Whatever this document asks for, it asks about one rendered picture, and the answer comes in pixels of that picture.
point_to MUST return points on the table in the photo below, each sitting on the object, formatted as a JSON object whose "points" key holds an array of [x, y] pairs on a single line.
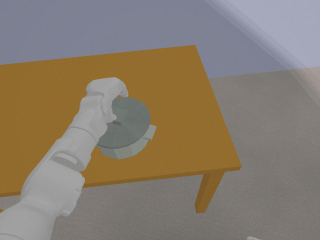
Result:
{"points": [[39, 100]]}

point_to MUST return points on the pot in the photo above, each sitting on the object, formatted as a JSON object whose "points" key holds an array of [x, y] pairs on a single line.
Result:
{"points": [[131, 150]]}

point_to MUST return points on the left robot forearm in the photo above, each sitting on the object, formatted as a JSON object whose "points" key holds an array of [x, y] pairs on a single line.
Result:
{"points": [[74, 148]]}

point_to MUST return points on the left robot upper arm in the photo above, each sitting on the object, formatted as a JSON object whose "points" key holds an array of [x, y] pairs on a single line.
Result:
{"points": [[54, 192]]}

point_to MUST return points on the knob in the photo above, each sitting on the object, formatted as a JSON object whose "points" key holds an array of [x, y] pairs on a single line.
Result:
{"points": [[121, 115]]}

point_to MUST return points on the robot left hand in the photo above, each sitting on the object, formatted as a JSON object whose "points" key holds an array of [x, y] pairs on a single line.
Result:
{"points": [[113, 86]]}

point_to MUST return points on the lid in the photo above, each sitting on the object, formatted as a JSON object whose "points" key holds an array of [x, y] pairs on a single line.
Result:
{"points": [[133, 128]]}

